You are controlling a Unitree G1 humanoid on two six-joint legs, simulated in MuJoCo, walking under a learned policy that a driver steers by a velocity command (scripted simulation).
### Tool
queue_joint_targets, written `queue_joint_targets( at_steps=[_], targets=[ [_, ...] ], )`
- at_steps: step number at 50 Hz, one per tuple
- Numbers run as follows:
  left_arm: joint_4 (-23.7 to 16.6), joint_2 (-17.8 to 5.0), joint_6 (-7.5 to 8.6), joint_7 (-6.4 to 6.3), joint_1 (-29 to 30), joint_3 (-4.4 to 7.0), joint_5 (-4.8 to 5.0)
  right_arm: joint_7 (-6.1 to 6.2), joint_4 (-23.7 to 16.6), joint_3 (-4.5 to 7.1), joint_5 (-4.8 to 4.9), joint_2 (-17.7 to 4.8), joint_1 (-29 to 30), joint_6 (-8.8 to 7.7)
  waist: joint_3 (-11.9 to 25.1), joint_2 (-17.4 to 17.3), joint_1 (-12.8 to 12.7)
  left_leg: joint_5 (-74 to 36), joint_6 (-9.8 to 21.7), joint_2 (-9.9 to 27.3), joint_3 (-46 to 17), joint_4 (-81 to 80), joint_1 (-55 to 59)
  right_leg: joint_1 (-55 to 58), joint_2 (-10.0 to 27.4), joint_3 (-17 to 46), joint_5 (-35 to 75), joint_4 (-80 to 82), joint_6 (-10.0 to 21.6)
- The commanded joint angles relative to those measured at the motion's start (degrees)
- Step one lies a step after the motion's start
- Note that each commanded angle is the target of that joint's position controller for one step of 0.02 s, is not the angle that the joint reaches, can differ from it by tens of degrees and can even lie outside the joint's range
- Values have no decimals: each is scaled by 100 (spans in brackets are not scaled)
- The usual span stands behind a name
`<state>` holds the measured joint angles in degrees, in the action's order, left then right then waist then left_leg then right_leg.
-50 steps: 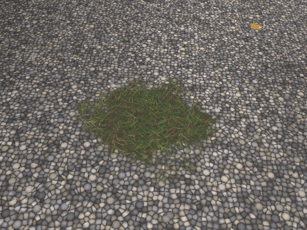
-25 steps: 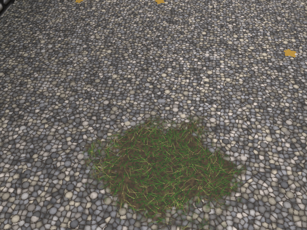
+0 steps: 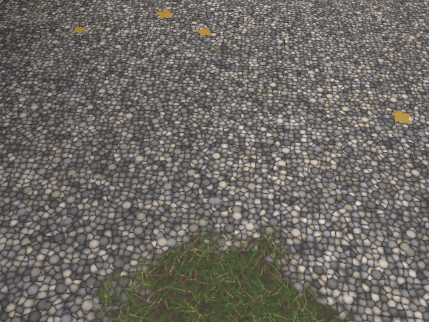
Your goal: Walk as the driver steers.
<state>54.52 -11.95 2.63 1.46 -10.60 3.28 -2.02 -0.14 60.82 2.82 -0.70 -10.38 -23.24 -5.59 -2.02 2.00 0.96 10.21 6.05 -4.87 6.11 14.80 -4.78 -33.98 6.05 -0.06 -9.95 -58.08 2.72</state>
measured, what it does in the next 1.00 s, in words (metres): walks ahead: right foot, then left foot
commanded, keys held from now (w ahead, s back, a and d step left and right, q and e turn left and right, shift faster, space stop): no key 1.00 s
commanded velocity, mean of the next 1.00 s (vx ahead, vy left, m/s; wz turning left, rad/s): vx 0.11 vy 0.00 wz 0.00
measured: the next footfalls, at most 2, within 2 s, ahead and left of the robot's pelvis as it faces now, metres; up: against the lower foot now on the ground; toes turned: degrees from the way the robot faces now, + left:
right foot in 0.24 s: +0.27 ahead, -0.10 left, +0.00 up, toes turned -3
left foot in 0.58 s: +0.19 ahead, +0.10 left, +0.00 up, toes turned +1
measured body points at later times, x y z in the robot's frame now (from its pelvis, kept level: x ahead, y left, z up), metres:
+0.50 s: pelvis +0.16 -0.04 -0.01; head +0.18 -0.05 +0.44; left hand +0.18 +0.19 -0.16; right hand +0.18 -0.26 -0.17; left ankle +0.14 +0.10 -0.72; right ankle +0.23 -0.10 -0.75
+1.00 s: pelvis +0.18 -0.01 +0.00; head +0.18 -0.01 +0.45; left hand +0.16 +0.20 -0.16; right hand +0.15 -0.22 -0.17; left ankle +0.15 +0.10 -0.75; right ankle +0.23 -0.10 -0.75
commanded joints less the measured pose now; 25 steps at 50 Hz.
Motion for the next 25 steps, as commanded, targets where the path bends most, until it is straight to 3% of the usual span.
queue_joint_targets(
  at_steps=[1, 4, 7, 10, 11, 12, 13, 14, 15, 16, 17, 18, 20, 25],
  targets=[
    [-281, -132, -19, 15, 138, -12, 37, 14, -220, 20, 7, -526, -183, -89, -396, -464, -138, -2836, 452, 1455, -837, -676, -220, -251, -17, -264, 541, 739, -149],
    [-339, 49, 23, -37, 482, -119, 106, 41, -118, -34, 5, -514, -445, -79, -237, -646, -2, -4261, 205, 1262, -373, -269, -108, 390, -350, -584, 944, 1749, -109],
    [-300, -36, 63, -112, 527, -137, 112, 90, -13, -65, -36, -507, -583, -30, -114, -842, 57, -4505, 200, 1357, -386, 119, 346, 678, -532, -579, 968, 2214, 21],
    [-2, -280, 178, -204, -258, -48, 61, 163, -23, -43, -44, -584, -317, 5, 122, -816, -299, -4828, 175, 1482, -571, 1074, 639, 1484, -745, -462, 627, 2851, 268],
    [189, -321, 271, -229, -781, -17, 13, 170, -16, -30, 18, -624, -225, 27, 296, -555, -579, -4340, 45, 1312, -477, 1828, 566, 2127, -702, -430, 1462, 3594, 333],
    [347, -668, 357, -257, -1366, 56, -80, 185, -97, -64, 81, -526, -380, 13, 845, -164, -632, -2684, -122, 1074, -391, 2815, -152, 3344, 137, 221, 3935, 3283, 467],
    [347, -903, 332, -244, -1583, 94, -93, 202, 7, -182, 334, 73, -1345, 88, 1790, 890, -312, 1723, -310, 272, -148, 4553, -1249, 4721, 1797, 1746, 6788, 2858, 1550],
    [274, -701, 252, -193, -1381, 41, 189, 229, 181, -86, 272, -225, -1396, 225, 2123, 529, -304, 2693, -361, 169, -726, 5068, -1407, 4432, 1891, 2141, 6506, 3093, 1936],
    [186, -499, 202, -194, -888, -17, 242, 216, 92, -40, 66, -334, -885, 297, 1408, 256, -217, 2516, -402, 326, -878, 5180, -1596, 3654, 1618, 1760, 5327, 3477, 1818],
    [141, -239, 171, -225, -487, -111, 204, 186, 16, -45, -70, -242, -447, 329, 783, 94, -123, 2226, -432, 459, -909, 4916, -1659, 2953, 1328, 1453, 4312, 3815, 1562],
    [148, -88, 158, -278, -327, -177, 169, 158, 0, -39, -115, -181, -245, 380, 434, 86, 0, 1956, -480, 600, -941, 4500, -1483, 2409, 1063, 1114, 3836, 4068, 1315],
    [180, -41, 138, -326, -234, -209, 157, 134, 32, -60, -129, -89, -306, 451, 351, 206, 155, 1776, -532, 658, -886, 4084, -1139, 2013, 817, 797, 3451, 4205, 1111],
    [248, -141, 136, -331, -323, -211, 94, 150, 193, -107, -91, 60, -500, 578, 494, 233, 234, 1662, -584, 551, -693, 3461, -732, 1878, 596, 560, 2950, 4254, 929],
    [320, -383, 15, -296, -440, -165, 111, 234, 220, -142, -42, -53, -40, 755, 372, 423, 75, 1195, -560, 568, -543, 2294, -534, 1575, 522, 827, -550, 4761, 746]
  ],
)
Velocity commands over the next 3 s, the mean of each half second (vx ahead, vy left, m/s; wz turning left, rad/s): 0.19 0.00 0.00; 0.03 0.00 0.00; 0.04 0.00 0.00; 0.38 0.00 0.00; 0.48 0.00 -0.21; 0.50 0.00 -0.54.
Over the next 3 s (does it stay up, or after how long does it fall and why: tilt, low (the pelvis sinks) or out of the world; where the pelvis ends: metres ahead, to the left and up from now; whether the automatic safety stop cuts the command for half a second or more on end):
stays up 0.97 -0.12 0.00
